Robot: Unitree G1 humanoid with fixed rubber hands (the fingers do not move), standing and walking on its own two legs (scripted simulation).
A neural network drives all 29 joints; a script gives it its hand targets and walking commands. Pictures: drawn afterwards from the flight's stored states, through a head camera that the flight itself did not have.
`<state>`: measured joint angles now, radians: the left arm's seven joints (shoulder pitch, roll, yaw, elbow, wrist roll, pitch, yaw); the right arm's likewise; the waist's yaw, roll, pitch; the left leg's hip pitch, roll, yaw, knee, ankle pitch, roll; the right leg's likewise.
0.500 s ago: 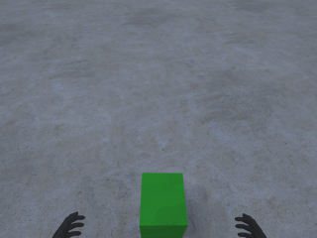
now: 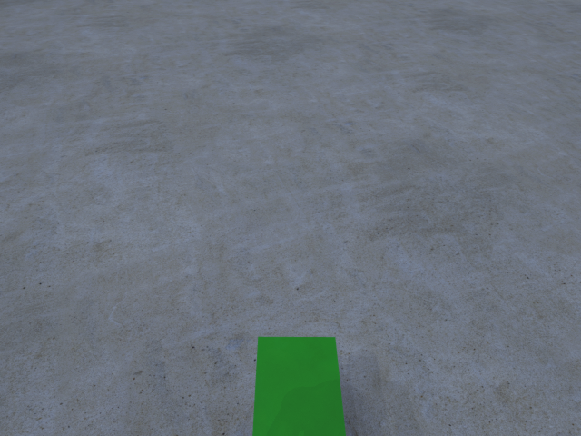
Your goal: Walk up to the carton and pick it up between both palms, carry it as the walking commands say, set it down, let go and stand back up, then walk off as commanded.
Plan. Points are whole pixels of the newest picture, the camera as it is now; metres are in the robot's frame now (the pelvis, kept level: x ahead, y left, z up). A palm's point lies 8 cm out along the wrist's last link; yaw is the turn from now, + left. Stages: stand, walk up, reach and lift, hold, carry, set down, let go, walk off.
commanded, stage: stand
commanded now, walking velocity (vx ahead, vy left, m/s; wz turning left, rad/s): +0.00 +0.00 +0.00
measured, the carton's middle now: (295, 400) +0.38 -0.03 -0.63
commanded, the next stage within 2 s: walk off in 1.24 s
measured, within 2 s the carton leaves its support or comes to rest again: neither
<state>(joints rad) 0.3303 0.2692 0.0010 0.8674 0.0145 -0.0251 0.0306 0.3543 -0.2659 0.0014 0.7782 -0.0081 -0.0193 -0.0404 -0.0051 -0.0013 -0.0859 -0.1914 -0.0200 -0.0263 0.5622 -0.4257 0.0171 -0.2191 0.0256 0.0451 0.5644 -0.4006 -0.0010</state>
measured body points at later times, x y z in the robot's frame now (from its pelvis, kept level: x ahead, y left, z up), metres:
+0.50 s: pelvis -0.01 +0.00 +0.01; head -0.02 +0.01 +0.46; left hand -0.03 +0.25 -0.15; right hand -0.04 -0.24 -0.14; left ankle -0.08 +0.11 -0.73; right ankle -0.07 -0.12 -0.73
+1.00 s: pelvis -0.03 +0.01 +0.01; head -0.04 +0.01 +0.46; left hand -0.08 +0.23 -0.15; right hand -0.09 -0.22 -0.15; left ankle -0.09 +0.11 -0.73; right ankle -0.07 -0.12 -0.73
